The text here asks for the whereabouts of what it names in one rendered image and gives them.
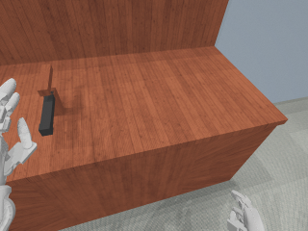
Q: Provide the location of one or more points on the left robot forearm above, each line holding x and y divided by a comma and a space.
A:
7, 208

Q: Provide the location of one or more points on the tap lever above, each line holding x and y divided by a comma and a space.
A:
47, 115

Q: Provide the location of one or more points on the robot left hand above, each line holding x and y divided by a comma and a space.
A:
21, 151

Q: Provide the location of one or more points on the robot right hand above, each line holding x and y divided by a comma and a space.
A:
247, 220

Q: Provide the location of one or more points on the counter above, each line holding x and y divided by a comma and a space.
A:
146, 107

